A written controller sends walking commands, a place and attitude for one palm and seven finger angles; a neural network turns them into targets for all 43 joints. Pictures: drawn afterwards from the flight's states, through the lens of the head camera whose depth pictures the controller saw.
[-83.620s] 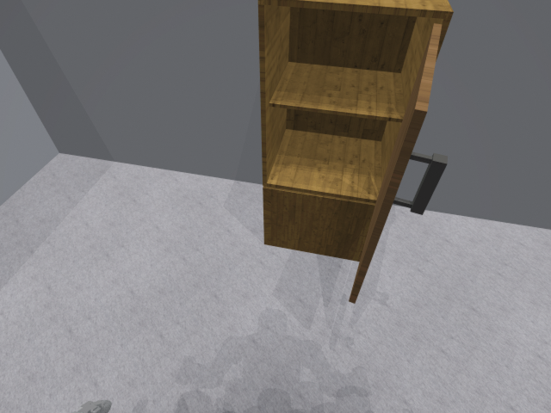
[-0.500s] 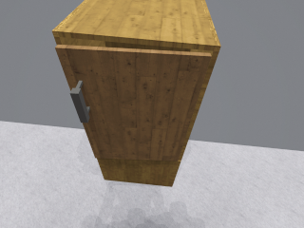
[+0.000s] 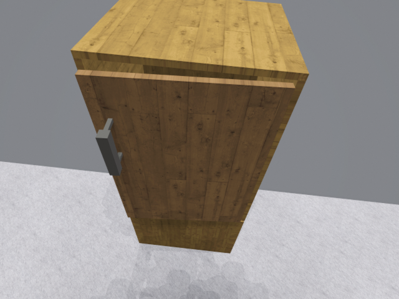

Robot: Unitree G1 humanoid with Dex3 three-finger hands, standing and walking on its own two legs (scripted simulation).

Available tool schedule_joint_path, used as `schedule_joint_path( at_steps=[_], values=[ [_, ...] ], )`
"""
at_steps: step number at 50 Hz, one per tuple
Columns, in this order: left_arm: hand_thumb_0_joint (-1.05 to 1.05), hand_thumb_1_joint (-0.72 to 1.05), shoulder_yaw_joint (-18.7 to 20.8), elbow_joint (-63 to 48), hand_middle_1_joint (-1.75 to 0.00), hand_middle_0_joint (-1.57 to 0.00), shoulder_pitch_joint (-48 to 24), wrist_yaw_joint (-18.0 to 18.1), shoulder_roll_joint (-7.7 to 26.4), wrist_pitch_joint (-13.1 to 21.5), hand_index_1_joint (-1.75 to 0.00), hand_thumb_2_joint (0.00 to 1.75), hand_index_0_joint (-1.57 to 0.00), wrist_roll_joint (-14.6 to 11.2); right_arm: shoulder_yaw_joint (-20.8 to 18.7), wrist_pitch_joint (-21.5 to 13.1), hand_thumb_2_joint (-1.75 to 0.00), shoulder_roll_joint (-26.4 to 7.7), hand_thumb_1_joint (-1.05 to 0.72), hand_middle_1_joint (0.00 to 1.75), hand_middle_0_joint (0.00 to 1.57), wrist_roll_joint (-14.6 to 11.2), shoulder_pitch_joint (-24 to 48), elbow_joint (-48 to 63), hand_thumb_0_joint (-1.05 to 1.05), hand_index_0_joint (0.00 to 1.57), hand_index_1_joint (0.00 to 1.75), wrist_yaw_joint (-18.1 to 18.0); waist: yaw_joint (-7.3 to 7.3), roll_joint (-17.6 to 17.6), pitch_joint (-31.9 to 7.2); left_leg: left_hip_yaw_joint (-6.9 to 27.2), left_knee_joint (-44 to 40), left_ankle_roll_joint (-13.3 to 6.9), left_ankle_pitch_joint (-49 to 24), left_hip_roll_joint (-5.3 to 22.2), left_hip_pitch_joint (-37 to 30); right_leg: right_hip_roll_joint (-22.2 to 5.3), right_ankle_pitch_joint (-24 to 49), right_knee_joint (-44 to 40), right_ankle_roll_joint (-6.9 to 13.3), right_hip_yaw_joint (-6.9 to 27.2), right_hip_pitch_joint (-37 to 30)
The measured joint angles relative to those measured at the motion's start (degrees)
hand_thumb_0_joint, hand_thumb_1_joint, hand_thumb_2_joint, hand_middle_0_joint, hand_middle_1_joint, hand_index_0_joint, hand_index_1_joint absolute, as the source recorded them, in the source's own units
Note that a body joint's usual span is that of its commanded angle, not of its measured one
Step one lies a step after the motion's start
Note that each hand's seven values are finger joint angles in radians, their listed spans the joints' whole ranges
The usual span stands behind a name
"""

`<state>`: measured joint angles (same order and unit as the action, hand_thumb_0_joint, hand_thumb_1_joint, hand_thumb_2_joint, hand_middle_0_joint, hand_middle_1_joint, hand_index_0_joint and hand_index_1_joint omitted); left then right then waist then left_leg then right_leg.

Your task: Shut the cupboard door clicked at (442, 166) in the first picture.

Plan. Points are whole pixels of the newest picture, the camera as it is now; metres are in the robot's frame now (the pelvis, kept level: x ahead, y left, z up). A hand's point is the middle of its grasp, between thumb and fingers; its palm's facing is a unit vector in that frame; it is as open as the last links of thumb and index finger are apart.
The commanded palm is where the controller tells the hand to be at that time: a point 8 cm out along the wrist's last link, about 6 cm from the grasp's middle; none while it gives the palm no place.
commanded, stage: look again from close up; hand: left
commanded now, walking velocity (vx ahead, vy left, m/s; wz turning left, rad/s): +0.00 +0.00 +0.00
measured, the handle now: (112, 147) +0.42 +0.23 +0.05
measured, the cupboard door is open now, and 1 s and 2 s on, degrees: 4 4 4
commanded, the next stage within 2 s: raise the hand and make a fist in 0.02 s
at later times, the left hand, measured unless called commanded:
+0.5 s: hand (129, 288) +0.15 +0.14 -0.05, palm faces +0.00 -1.00 +0.03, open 6.4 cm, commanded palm +0.11 +0.22 -0.04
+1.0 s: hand (103, 263) +0.18 +0.19 +0.00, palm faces +0.15 -0.99 -0.06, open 4.0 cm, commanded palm +0.14 +0.23 +0.00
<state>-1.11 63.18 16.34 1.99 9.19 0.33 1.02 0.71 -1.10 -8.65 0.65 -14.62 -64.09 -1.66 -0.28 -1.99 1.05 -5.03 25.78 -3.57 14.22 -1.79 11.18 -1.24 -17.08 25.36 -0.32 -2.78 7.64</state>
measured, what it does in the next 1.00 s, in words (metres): lowers itself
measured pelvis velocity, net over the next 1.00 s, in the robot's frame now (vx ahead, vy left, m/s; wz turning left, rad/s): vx -0.01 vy -0.02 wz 0.06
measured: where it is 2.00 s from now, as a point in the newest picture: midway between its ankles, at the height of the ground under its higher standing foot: outside the picture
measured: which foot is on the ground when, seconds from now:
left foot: down 0.00-1.00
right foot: down 0.00-1.00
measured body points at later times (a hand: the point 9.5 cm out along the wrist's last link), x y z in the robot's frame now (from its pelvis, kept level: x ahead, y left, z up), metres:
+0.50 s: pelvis -0.03 -0.03 -0.07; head +0.00 -0.02 +0.38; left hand +0.15 +0.20 -0.05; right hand +0.18 -0.27 -0.11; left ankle +0.00 +0.08 -0.74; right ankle +0.01 -0.10 -0.74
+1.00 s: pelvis -0.01 -0.02 -0.06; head +0.04 -0.03 +0.38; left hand +0.17 +0.24 +0.01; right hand +0.15 -0.25 -0.15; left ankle +0.00 +0.08 -0.74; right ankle +0.01 -0.10 -0.74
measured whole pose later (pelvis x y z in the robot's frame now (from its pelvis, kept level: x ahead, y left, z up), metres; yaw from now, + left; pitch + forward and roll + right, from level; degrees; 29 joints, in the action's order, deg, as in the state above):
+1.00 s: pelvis -0.01 -0.02 -0.06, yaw +3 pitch +11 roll +0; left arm 12.1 -7.4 28.6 -12.2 13.2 17.3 -17.8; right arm 0.3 -9.8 -12.0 -1.8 -18.3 -29.7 -2.6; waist 0.2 1.1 -6.7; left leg -1.4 57.3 -1.6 27.1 -0.6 41.4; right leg 2.0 -26.6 56.2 4.1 -5.4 40.8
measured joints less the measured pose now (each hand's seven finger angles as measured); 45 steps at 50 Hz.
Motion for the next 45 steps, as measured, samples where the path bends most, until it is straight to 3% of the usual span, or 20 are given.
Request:
schedule_joint_path(
  at_steps=[7, 8, 9, 11, 13, 15, 18, 20, 22, 25, 29, 32, 35, 37, 38, 41, 43, 45],
  values=[
    [0.00, 0.91, 0.0, -0.2, -0.29, -0.20, -0.8, 0.4, 0.4, 0.1, -0.30, 0.89, -0.20, 0.2, 0.1, 0.2, -0.90, -0.4, -0.94, 0.30, 0.20, -0.1, 0.5, 0.4, 0.01, 0.20, 0.30, 0.1, 0.10, 0.5, 0.3, 0.0, 0.1, -0.2, 0.4, -0.1, -0.1, -0.1, -0.2, -0.5, -0.3, 0.0, -0.4],
    [0.00, 0.91, 2.8, -10.2, -0.30, -0.20, 2.0, 0.0, 0.2, -3.6, -0.30, 0.89, -0.20, -1.2, 0.3, -1.0, -0.90, -0.6, -0.94, 0.30, 0.20, -0.5, -0.2, 2.8, 0.01, 0.20, 0.30, -0.3, 0.67, 0.5, 1.2, 0.3, 1.4, -0.2, 0.8, 0.0, 0.7, -0.1, -0.3, 1.1, -0.3, -0.3, 0.5],
    [0.01, 0.91, 3.2, -22.5, -0.30, -0.20, 5.5, 0.9, 0.7, -4.6, -0.30, 0.89, -0.20, -3.2, 1.0, -4.1, -0.90, -0.8, -0.94, 0.30, 0.20, -1.6, -1.4, 5.8, 0.01, 0.20, 0.30, -1.3, 0.88, 0.3, 2.1, 0.4, 2.4, -0.1, 1.2, -0.1, 1.2, -0.3, -0.9, 5.2, 0.1, -0.3, 2.4],
    [0.01, 0.91, 2.5, -40.8, -0.30, -0.21, 10.1, 3.7, 2.4, -1.1, -0.30, 0.89, -0.21, -6.4, 1.2, -10.7, -0.90, -1.2, -0.93, 0.30, 0.20, -2.5, -3.8, 9.2, 0.01, 0.20, 0.30, -2.4, 1.02, -0.4, 1.3, 0.4, 2.6, 0.2, 1.3, -1.2, 1.4, -0.6, -2.1, 13.0, 0.7, 0.5, 6.4],
    [0.01, 0.91, 2.0, -51.8, -0.31, -0.21, 9.8, 4.8, 2.8, 0.7, -0.31, 0.89, -0.22, -8.1, -0.1, -13.9, -0.90, -2.2, -0.93, 0.30, 0.20, -2.5, -5.5, 12.7, 0.01, 0.20, 0.30, -1.1, 1.88, 0.3, -1.1, 1.4, 3.1, 0.2, 1.1, -2.4, 2.6, -0.7, -2.4, 14.8, 1.1, 0.3, 9.2],
    [0.01, 0.91, 2.7, -57.2, -0.33, -0.23, 6.5, 3.3, 2.2, 5.4, -0.33, 0.89, -0.23, -8.9, -1.1, -15.7, -0.90, -3.5, -0.92, 0.30, 0.20, -2.1, -5.4, 16.4, 0.01, 0.20, 0.30, 0.3, 2.78, 1.1, -3.0, 2.1, 7.0, 0.1, 2.3, -3.4, 6.0, -0.7, -3.1, 13.2, 1.8, -0.3, 11.5],
    [0.01, 0.91, 4.9, -57.5, -0.37, -0.26, 3.1, -3.2, -0.4, 15.8, -0.37, 0.89, -0.26, -11.6, -2.1, -15.4, -0.90, -5.1, -0.92, 0.30, 0.20, -1.4, -2.2, 20.6, 0.01, 0.20, 0.30, 2.0, 3.28, 3.1, -6.5, 1.7, 15.0, 0.5, 5.6, -2.4, 13.6, 0.2, -4.8, 18.3, 2.6, -0.3, 18.4],
    [0.00, 0.91, 6.1, -56.7, -0.40, -0.29, 3.6, -10.1, -0.9, 23.2, -0.40, 0.89, -0.29, -13.6, -2.6, -14.6, -0.90, -4.9, -0.91, 0.30, 0.20, -1.1, 0.2, 23.3, 0.01, 0.20, 0.30, 2.7, 3.06, 2.3, -8.4, 1.1, 20.1, 1.2, 7.5, -1.4, 18.9, 0.9, -5.9, 23.2, 3.1, 0.1, 24.0],
    [0.00, 0.91, 6.7, -55.3, -0.43, -0.32, 5.1, -16.3, -0.4, 28.2, -0.44, 0.89, -0.32, -14.6, -3.1, -13.7, -0.90, -4.4, -0.91, 0.30, 0.20, -1.3, 2.0, 26.8, 0.01, 0.20, 0.30, 3.1, 2.42, 0.4, -8.8, 0.8, 24.8, 1.3, 9.3, -0.8, 23.5, 1.4, -7.5, 28.0, 3.7, 0.1, 28.7],
    [0.00, 0.91, 7.3, -53.6, -0.49, -0.38, 8.7, -20.4, 0.7, 28.1, -0.49, 0.89, -0.38, -15.1, -3.7, -12.5, -0.90, -5.2, -0.91, 0.30, 0.20, -1.8, 3.5, 32.2, 0.01, 0.20, 0.30, 2.9, 1.01, -1.6, -7.9, 1.6, 31.1, 1.8, 11.4, 0.0, 29.1, 1.8, -9.6, 33.5, 4.8, -1.0, 33.8],
    [0.01, 0.90, 9.1, -57.1, -0.57, -0.45, 15.1, -17.3, 2.8, 26.5, -0.57, 0.89, -0.45, -15.3, -4.5, -13.0, -0.90, -7.1, -0.91, 0.30, 0.20, -1.7, 4.3, 36.0, 0.01, 0.20, 0.30, 2.0, -1.33, -0.9, -7.9, 4.1, 37.5, 2.6, 13.8, 0.8, 35.3, 2.4, -11.5, 37.7, 5.8, -3.8, 38.3],
    [0.02, 0.90, 9.9, -64.0, -0.63, -0.50, 17.6, -15.0, 3.8, 30.4, -0.63, 0.89, -0.50, -16.6, -4.0, -14.3, -0.90, -7.5, -0.91, 0.30, 0.20, -1.6, 5.1, 35.5, 0.01, 0.20, 0.30, 1.2, -2.71, 0.8, -8.5, 6.0, 40.9, 3.0, 15.2, 1.2, 38.2, 2.7, -12.6, 39.5, 6.2, -5.7, 40.0],
    [0.02, 0.90, 8.9, -69.1, -0.69, -0.55, 14.5, -16.6, 3.7, 34.4, -0.69, 0.90, -0.55, -18.4, -2.4, -15.1, -0.90, -7.2, -0.91, 0.30, 0.20, -1.8, 6.3, 34.0, 0.01, 0.20, 0.30, 0.4, -3.08, 2.9, -8.8, 7.3, 43.1, 3.1, 16.0, 1.3, 40.0, 2.9, -13.2, 40.5, 6.2, -7.0, 41.0],
    [0.02, 0.90, 7.9, -69.9, -0.73, -0.59, 10.2, -19.3, 3.9, 33.7, -0.73, 0.90, -0.59, -18.6, -1.0, -14.6, -0.90, -6.2, -0.91, 0.30, 0.20, -2.2, 6.7, 33.5, 0.01, 0.20, 0.30, -0.2, -2.79, 3.8, -8.7, 7.4, 43.5, 3.2, 16.0, 1.4, 40.4, 3.0, -13.2, 40.8, 5.9, -7.1, 41.4],
    [0.02, 0.90, 7.4, -69.6, -0.74, -0.61, 8.1, -20.7, 4.2, 31.7, -0.75, 0.90, -0.61, -18.3, -0.4, -14.0, -0.90, -5.4, -0.91, 0.30, 0.20, -2.5, 6.6, 33.5, 0.01, 0.20, 0.30, -0.3, -2.52, 3.9, -8.6, 7.2, 43.2, 3.3, 15.9, 1.5, 40.3, 3.0, -13.1, 40.6, 5.8, -6.8, 41.4],
    [0.01, 0.90, 6.6, -67.1, -0.80, -0.66, 4.1, -23.7, 5.4, 21.0, -0.81, 0.90, -0.67, -17.6, 0.9, -11.0, -0.90, -3.2, -0.91, 0.30, 0.20, -3.5, 4.8, 34.4, 0.01, 0.20, 0.30, -0.7, -1.19, 3.9, -7.9, 5.8, 40.4, 3.1, 15.0, 1.5, 38.1, 3.0, -12.2, 38.8, 5.4, -5.4, 40.1],
    [0.01, 0.90, 7.2, -66.2, -0.84, -0.70, 4.5, -23.2, 5.7, 13.9, -0.85, 0.90, -0.70, -17.7, 1.4, -9.1, -0.90, -2.3, -0.91, 0.30, 0.20, -3.6, 2.8, 35.2, 0.01, 0.20, 0.30, -0.8, -0.09, 3.7, -7.7, 4.8, 37.5, 2.8, 14.3, 1.3, 35.6, 3.0, -11.5, 36.8, 4.9, -4.2, 38.3],
    [0.01, 0.90, 8.9, -66.8, -0.88, -0.74, 6.7, -20.5, 5.2, 10.6, -0.89, 0.89, -0.74, -18.2, 1.3, -8.1, -0.90, -1.9, -0.91, 0.30, 0.20, -3.4, 0.6, 35.5, 0.01, 0.20, 0.30, -1.0, 0.65, 3.5, -7.5, 4.0, 34.8, 2.6, 13.6, 1.4, 33.0, 3.2, -10.7, 34.4, 4.6, -3.2, 36.1]
  ],
)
